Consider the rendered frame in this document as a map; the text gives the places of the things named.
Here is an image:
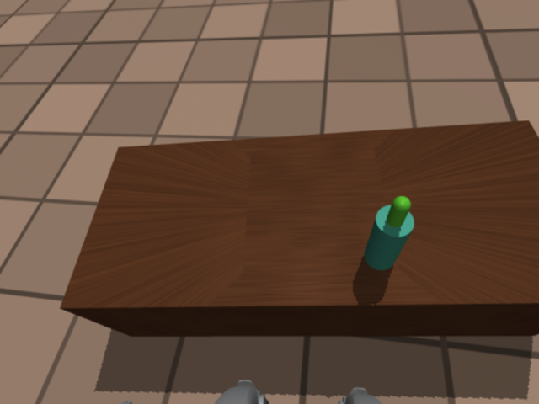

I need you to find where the bottle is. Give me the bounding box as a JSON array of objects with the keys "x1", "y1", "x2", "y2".
[{"x1": 364, "y1": 196, "x2": 414, "y2": 270}]

